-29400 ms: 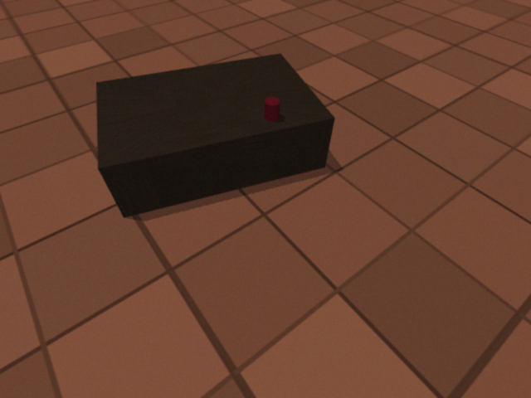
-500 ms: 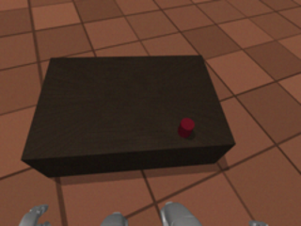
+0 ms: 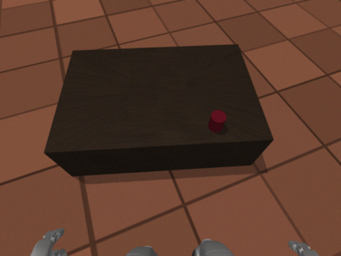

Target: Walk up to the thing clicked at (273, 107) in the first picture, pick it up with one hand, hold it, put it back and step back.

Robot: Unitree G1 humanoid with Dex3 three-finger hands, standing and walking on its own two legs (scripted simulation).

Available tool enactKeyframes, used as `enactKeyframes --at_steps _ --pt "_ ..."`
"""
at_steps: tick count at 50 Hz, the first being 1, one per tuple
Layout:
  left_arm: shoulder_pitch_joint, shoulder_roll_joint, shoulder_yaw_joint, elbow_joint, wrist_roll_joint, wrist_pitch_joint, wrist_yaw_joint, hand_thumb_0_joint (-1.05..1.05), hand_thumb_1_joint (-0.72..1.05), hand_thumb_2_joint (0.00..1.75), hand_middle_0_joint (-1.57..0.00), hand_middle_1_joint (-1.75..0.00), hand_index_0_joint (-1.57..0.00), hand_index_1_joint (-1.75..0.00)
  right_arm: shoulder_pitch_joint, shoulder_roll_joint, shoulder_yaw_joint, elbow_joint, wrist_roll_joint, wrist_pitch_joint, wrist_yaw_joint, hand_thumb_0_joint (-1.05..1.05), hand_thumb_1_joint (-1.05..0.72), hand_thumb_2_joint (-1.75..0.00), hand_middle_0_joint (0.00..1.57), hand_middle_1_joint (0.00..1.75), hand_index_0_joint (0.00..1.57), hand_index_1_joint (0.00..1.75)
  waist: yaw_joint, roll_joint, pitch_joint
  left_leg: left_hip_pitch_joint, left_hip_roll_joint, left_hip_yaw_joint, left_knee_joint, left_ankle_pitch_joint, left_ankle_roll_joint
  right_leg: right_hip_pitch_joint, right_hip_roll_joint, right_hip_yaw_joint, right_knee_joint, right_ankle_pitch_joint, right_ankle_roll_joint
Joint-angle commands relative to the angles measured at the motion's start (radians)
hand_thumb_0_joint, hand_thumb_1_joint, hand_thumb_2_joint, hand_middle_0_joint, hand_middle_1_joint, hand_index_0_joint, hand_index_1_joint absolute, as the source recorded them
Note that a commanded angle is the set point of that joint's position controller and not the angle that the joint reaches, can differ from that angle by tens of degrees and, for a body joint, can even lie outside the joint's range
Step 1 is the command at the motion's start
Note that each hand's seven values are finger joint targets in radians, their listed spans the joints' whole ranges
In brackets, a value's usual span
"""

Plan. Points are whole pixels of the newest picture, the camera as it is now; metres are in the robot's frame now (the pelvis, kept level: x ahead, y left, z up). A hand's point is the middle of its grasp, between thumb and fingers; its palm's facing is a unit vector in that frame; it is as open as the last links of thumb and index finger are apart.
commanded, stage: step back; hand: right
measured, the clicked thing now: (216, 121) +0.68 -0.22 -0.38
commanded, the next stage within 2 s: none
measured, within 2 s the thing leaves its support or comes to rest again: neither
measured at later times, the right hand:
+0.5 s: hand out of the picture -0.04 -0.31 -0.14, palm faces +0.06 +0.92 -0.38, open 7.4 cm
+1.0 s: hand out of the picture -0.24 -0.28 -0.13, palm faces -0.09 +0.91 -0.41, open 7.4 cm
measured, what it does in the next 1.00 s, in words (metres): walks backwards: right foot, then left foot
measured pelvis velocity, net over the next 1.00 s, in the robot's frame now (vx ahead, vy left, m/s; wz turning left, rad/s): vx -0.31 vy -0.02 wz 0.05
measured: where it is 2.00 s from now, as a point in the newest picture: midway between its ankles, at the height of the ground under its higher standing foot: outside the picture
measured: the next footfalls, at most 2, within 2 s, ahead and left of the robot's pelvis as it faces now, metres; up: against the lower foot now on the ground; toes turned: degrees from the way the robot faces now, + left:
right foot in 0.44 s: -0.13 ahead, -0.15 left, +0.00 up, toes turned -3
left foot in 0.84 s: -0.26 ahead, +0.09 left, +0.00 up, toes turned +1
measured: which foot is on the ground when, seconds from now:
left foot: down 0.00-0.48, up 0.50-0.82, down 0.84-1.00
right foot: down 0.00-0.02, up 0.04-0.42, down 0.44-0.88, up 0.90-1.00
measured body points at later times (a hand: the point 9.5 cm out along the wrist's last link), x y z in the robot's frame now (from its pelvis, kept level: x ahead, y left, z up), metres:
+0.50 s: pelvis -0.16 -0.03 +0.00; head -0.11 -0.05 +0.44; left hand -0.06 +0.28 -0.12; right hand -0.04 -0.36 -0.12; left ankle -0.02 +0.09 -0.71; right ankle -0.17 -0.15 -0.72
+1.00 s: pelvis -0.31 -0.02 +0.01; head -0.26 +0.00 +0.45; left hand -0.18 +0.29 -0.11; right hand -0.23 -0.33 -0.11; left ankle -0.30 +0.09 -0.72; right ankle -0.29 -0.16 -0.65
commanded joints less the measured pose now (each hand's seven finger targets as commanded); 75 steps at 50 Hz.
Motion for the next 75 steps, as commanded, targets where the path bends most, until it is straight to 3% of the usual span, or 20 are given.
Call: enactKeyframes --at_steps 1,3,7,16,22,24,25,29,35,42,44,45,49,59,61,62,63,67,72,75 --pt "0.041 0.163 0.038 -0.093 -0.019 0.005 0.008 0.0 0.9 0.9 -0.2 -0.3 -0.2 -0.3 0.045 -0.261 -0.083 -0.084 -0.031 -0.044 -0.008 0.0 -0.9 -0.9 0.2 0.3 0.2 0.3 0.018 0.093 -0.307 0.247 0.291 -0.328 -0.26 0.716 0.11 -0.027 0.018 0.075 0.217 0.077 -0.035" --pt "-0.007 0.19 0.052 -0.089 -0.007 0.008 0.031 0.0 0.9 0.9 -0.2 -0.3 -0.2 -0.3 0.056 -0.341 -0.099 -0.097 -0.033 -0.039 -0.004 0.0 -0.9 -0.9 0.2 0.3 0.2 0.3 -0.047 0.19 -0.263 0.112 0.457 -0.491 -0.278 0.723 0.289 -0.091 0.095 0.172 0.456 -0.362 -0.012" --pt "0.052 0.199 0.054 -0.045 -0.016 0.004 0.017 0.0 0.9 0.9 -0.2 -0.3 -0.2 -0.3 -0.053 -0.21 -0.067 -0.116 -0.029 -0.036 -0.012 0.0 -0.9 -0.9 0.2 0.3 0.2 0.3 0.021 0.088 -0.195 0.13 0.275 -0.18 -0.244 0.679 0.187 -0.162 0.122 0.224 0.589 -0.181 -0.013" --pt "0.064 0.186 0.052 -0.038 -0.002 -0.013 0.008 0.0 0.9 0.9 -0.2 -0.3 -0.2 -0.3 -0.004 -0.229 -0.081 -0.142 -0.03 -0.021 0.002 0.0 -0.9 -0.9 0.2 0.3 0.2 0.3 -0.043 0.162 -0.229 0.181 0.297 -0.167 -0.237 0.486 0.238 -0.057 0.063 0.109 0.251 -0.162 0.044" --pt "0.241 0.209 0.069 0.047 0.017 -0.029 -0.008 0.0 0.9 0.9 -0.2 -0.3 -0.2 -0.3 -0.08 -0.24 -0.076 -0.169 -0.014 0.01 0.015 0.0 -0.9 -0.9 0.2 0.3 0.2 0.3 0.044 0.129 -0.3 -0.038 0.22 -0.13 -0.125 0.174 0.109 0.243 0.004 0.059 -0.246 0.04 -0.037" --pt "0.101 0.353 0.106 -0.016 0.029 -0.028 -0.013 0.0 0.9 0.9 -0.2 -0.3 -0.2 -0.3 -0.046 -0.146 -0.054 -0.182 -0.007 0.007 0.003 0.0 -0.9 -0.9 0.2 0.3 0.2 0.3 0.016 -0.256 -0.166 -0.322 -0.074 -0.027 0.205 -0.178 -0.018 0.121 -0.3 0.492 -0.386 -0.099 -0.174" --pt "0.035 0.402 0.112 -0.053 0.033 -0.028 -0.005 0.0 0.9 0.9 -0.2 -0.3 -0.2 -0.3 -0.069 -0.201 -0.072 -0.171 -0.014 0.011 -0.009 0.0 -0.9 -0.9 0.2 0.3 0.2 0.3 0.061 -0.306 -0.119 -0.224 -0.025 -0.106 0.424 -0.228 -0.03 -0.108 -0.443 0.623 -0.442 -0.087 -0.305" --pt "-0.137 0.235 0.075 -0.079 0.024 -0.032 0.008 0.0 0.9 0.9 -0.2 -0.3 -0.2 -0.3 0.075 -0.187 -0.061 -0.08 -0.005 0.01 0.0 0.0 -0.9 -0.9 0.2 0.3 0.2 0.3 -0.066 -0.171 -0.085 -0.201 -0.101 -0.136 0.543 -0.014 -0.028 -0.061 -0.173 0.172 -0.332 0.137 -0.138" --pt "0.026 0.23 0.079 -0.069 0.026 -0.025 0.023 0.0 0.9 0.9 -0.2 -0.3 -0.2 -0.3 0.063 -0.175 -0.043 -0.103 -0.017 -0.007 -0.007 0.0 -0.9 -0.9 0.2 0.3 0.2 0.3 0.043 -0.213 -0.189 -0.274 -0.017 -0.071 0.315 -0.15 -0.053 0.306 -0.265 0.215 -0.236 0.336 -0.208" --pt "-0.028 0.239 0.047 -0.093 0.006 0.005 0.014 0.0 0.9 0.9 -0.2 -0.3 -0.2 -0.3 0.205 -0.187 -0.066 -0.04 -0.025 -0.014 0.002 0.0 -0.9 -0.9 0.2 0.3 0.2 0.3 -0.017 -0.107 -0.276 0.081 0.045 0.01 -0.247 0.205 0.024 0.154 -0.199 0.124 -0.03 0.311 -0.098" --pt "-0.063 0.198 0.039 -0.112 -0.008 0.003 0.014 0.0 0.9 0.9 -0.2 -0.3 -0.2 -0.3 0.115 -0.341 -0.093 -0.081 -0.041 -0.007 0.01 0.0 -0.9 -0.9 0.2 0.3 0.2 0.3 -0.017 0.226 -0.233 0.092 0.393 -0.434 -0.323 0.401 0.223 -0.135 0.046 -0.046 0.255 -0.243 -0.005" --pt "-0.137 0.232 0.063 -0.114 0.004 0.005 0.024 0.0 0.9 0.9 -0.2 -0.3 -0.2 -0.3 0.09 -0.387 -0.099 -0.097 -0.047 -0.01 0.009 0.0 -0.9 -0.9 0.2 0.3 0.2 0.3 -0.071 0.234 -0.188 -0.1 0.471 -0.53 -0.362 0.413 0.327 -0.074 0.04 0.094 0.461 -0.361 0.008" --pt "0.01 0.208 0.053 -0.032 -0.018 0.013 0.01 0.0 0.9 0.9 -0.2 -0.3 -0.2 -0.3 -0.054 -0.238 -0.056 -0.128 -0.045 -0.019 -0.008 0.0 -0.9 -0.9 0.2 0.3 0.2 0.3 0.039 0.072 -0.176 -0.033 0.282 -0.163 -0.232 0.609 0.206 -0.119 0.108 0.171 0.644 -0.179 -0.015" --pt "0.132 0.181 0.034 0.045 0.012 -0.055 0.013 0.0 0.9 0.9 -0.2 -0.3 -0.2 -0.3 -0.02 -0.247 -0.065 -0.119 -0.016 0.026 0.014 0.0 -0.9 -0.9 0.2 0.3 0.2 0.3 0.005 0.155 -0.335 0.185 0.243 -0.109 -0.019 0.476 0.152 0.147 0.04 -0.018 -0.341 0.09 -0.003" --pt "0.146 0.305 0.068 0.053 0.036 -0.066 0.014 0.0 0.9 0.9 -0.2 -0.3 -0.2 -0.3 -0.046 -0.16 -0.038 -0.149 -0.012 0.022 0.016 0.0 -0.9 -0.9 0.2 0.3 0.2 0.3 0.025 -0.152 -0.292 -0.219 0.078 -0.053 0.143 0.034 0.046 0.286 -0.184 0.383 -0.297 0.099 -0.095" --pt "0.08 0.397 0.09 0.027 0.034 -0.058 0.013 0.0 0.9 0.9 -0.2 -0.3 -0.2 -0.3 -0.099 -0.163 -0.045 -0.162 -0.015 0.023 0.002 0.0 -0.9 -0.9 0.2 0.3 0.2 0.3 0.067 -0.253 -0.236 -0.207 0.002 -0.078 0.316 -0.217 0.001 0.07 -0.387 0.544 -0.331 0.153 -0.272" --pt "0.001 0.407 0.093 0.0 0.027 -0.064 0.02 0.0 0.9 0.9 -0.2 -0.3 -0.2 -0.3 -0.087 -0.207 -0.069 -0.149 -0.01 0.026 -0.003 0.0 -0.9 -0.9 0.2 0.3 0.2 0.3 0.04 -0.265 -0.174 -0.158 0.047 -0.158 0.451 -0.221 -0.004 -0.074 -0.433 0.59 -0.352 0.172 -0.306" --pt "-0.019 0.259 0.059 0.011 0.028 -0.068 0.02 0.0 0.9 0.9 -0.2 -0.3 -0.2 -0.3 -0.023 -0.171 -0.047 -0.081 -0.005 0.011 0.005 0.0 -0.9 -0.9 0.2 0.3 0.2 0.3 -0.002 -0.132 -0.16 -0.173 -0.042 -0.114 0.473 -0.077 -0.015 0.039 -0.201 0.21 -0.22 0.294 -0.18" --pt "0.063 0.277 0.068 0.027 0.045 -0.063 0.003 0.0 0.9 0.9 -0.2 -0.3 -0.2 -0.3 -0.036 -0.161 -0.044 -0.07 -0.026 -0.026 0.022 0.0 -0.9 -0.9 0.2 0.3 0.2 0.3 0.067 -0.224 -0.163 -0.145 0.014 0.026 0.013 -0.161 -0.03 0.189 -0.193 0.241 -0.272 -0.198 -0.173" --pt "0.06 0.239 0.039 0.029 0.031 -0.043 -0.008 0.0 0.9 0.9 -0.2 -0.3 -0.2 -0.3 0.076 -0.169 -0.067 -0.001 -0.034 -0.055 0.018 0.0 -0.9 -0.9 0.2 0.3 0.2 0.3 0.008 -0.126 -0.205 0.214 0.031 -0.023 -0.354 0.021 0.008 0.014 -0.151 0.163 -0.073 -0.083 -0.106"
